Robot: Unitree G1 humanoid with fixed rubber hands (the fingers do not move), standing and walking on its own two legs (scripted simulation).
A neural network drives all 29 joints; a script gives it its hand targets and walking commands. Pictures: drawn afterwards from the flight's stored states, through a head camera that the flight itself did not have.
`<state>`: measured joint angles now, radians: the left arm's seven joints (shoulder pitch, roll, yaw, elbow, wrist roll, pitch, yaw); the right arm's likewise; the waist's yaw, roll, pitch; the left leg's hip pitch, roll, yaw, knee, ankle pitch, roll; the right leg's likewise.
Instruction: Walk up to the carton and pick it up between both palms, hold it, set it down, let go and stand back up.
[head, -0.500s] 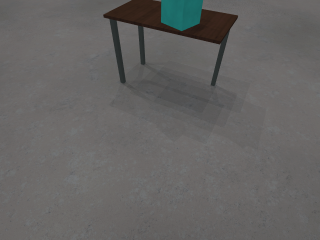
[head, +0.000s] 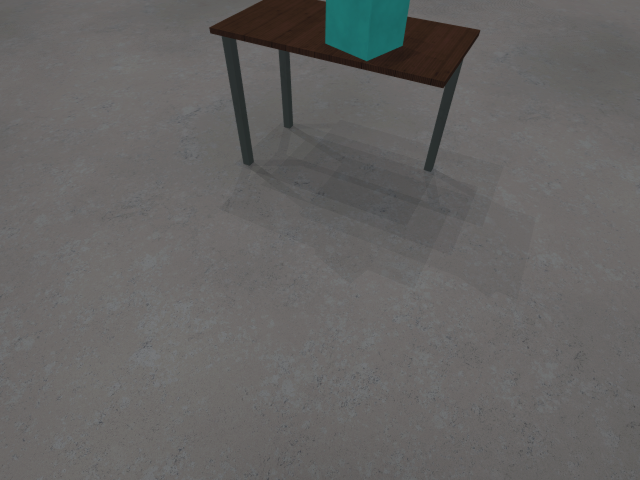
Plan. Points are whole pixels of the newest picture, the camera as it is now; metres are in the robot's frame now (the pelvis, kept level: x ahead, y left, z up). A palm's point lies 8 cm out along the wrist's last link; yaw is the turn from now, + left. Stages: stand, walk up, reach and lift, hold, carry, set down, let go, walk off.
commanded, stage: stand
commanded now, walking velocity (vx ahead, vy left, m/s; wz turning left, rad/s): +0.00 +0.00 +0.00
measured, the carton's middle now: (367, 7) +1.58 -0.10 +0.02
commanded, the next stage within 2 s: walk up in 1.56 s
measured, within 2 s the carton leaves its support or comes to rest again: neither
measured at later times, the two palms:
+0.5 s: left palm out of the picture +0.08 +0.30 -0.11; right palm out of the picture +0.08 -0.30 -0.12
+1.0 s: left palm out of the picture +0.09 +0.30 -0.11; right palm out of the picture +0.09 -0.30 -0.11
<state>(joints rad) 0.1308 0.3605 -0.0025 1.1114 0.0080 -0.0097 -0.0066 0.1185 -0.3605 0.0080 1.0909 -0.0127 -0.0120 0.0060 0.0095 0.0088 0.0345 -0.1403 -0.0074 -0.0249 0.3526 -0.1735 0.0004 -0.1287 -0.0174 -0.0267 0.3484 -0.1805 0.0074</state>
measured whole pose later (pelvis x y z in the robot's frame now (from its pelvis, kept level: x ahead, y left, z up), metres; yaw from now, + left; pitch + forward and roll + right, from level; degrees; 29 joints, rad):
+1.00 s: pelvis +0.01 +0.00 +0.00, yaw +0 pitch -2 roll +0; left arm 0.12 0.36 0.00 1.10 0.01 -0.01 -0.01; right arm 0.11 -0.37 0.00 1.10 -0.01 -0.01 0.00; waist 0.01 0.00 0.03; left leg -0.11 -0.01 -0.02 0.32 -0.17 0.00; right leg -0.11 -0.02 -0.02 0.33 -0.19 0.01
